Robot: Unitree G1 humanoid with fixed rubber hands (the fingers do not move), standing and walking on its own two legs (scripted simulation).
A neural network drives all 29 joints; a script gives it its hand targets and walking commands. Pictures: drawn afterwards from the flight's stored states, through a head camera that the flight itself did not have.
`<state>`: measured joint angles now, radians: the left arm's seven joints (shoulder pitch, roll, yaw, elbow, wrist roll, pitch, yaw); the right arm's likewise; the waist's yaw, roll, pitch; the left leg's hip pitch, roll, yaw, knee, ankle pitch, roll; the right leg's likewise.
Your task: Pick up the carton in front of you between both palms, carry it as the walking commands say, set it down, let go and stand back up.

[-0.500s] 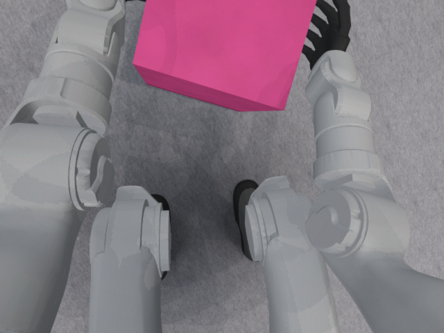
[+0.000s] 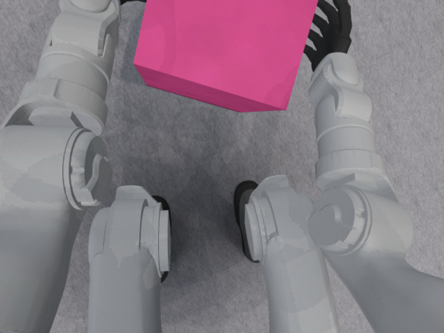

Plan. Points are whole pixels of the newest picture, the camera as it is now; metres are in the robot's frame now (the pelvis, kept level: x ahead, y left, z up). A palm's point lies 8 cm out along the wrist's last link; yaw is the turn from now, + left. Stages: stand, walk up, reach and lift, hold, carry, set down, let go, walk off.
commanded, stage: set down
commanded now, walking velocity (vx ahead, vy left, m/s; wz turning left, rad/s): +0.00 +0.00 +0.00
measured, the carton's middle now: (217, 37) +0.54 -0.01 -0.25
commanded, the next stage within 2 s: let go in 1.38 s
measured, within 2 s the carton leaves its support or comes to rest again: neither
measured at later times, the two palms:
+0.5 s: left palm out of the picture +0.57 +0.19 -0.14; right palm (346, 66) +0.49 -0.18 -0.13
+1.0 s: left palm out of the picture +0.57 +0.21 +0.01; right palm out of the picture +0.48 -0.18 +0.03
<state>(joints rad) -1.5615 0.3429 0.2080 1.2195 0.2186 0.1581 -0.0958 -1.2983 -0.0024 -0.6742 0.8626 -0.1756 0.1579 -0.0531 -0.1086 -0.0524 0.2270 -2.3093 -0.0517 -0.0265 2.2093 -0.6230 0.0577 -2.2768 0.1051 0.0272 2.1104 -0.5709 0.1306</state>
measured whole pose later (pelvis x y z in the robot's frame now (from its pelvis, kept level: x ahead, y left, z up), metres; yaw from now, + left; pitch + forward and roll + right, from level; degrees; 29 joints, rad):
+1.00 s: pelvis +0.00 +0.00 +0.13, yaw +1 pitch +46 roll -7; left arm -1.39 0.53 0.03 1.06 0.01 0.23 -0.09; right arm -1.02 -0.01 -0.39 0.60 0.09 0.22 -0.21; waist -0.16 -0.01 0.03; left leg -2.02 -0.05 -0.06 1.73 -0.52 0.03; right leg -1.99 0.05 0.00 1.64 -0.46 0.07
